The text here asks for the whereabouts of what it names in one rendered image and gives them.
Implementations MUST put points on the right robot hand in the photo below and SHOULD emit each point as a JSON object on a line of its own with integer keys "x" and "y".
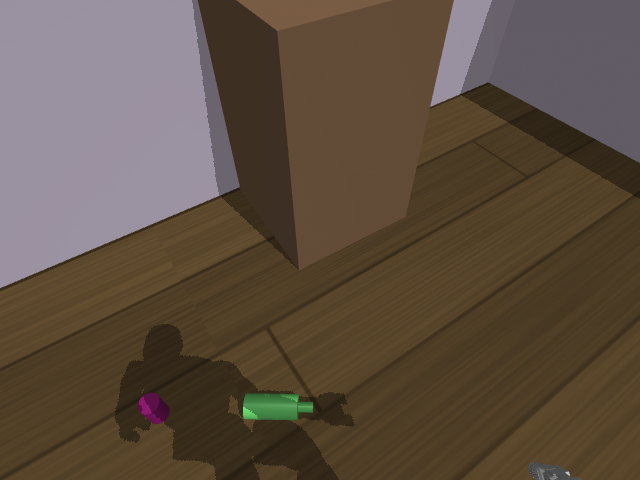
{"x": 540, "y": 471}

